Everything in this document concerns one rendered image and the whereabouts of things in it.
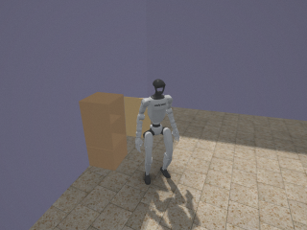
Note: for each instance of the robot right foot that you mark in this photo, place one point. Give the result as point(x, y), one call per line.
point(147, 179)

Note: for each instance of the robot right thigh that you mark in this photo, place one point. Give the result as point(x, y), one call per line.
point(148, 144)

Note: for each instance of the robot right forearm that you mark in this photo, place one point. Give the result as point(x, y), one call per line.
point(138, 127)

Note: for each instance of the robot right hand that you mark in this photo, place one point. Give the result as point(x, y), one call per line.
point(138, 143)

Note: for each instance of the robot left hand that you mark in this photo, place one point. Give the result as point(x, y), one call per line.
point(175, 134)

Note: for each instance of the left robot upper arm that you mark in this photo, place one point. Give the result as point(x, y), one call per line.
point(169, 104)

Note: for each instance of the robot left forearm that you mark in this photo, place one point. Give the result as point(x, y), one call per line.
point(172, 120)

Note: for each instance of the right robot upper arm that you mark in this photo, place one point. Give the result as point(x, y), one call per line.
point(144, 103)

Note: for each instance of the cupboard door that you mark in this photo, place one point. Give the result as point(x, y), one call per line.
point(132, 106)

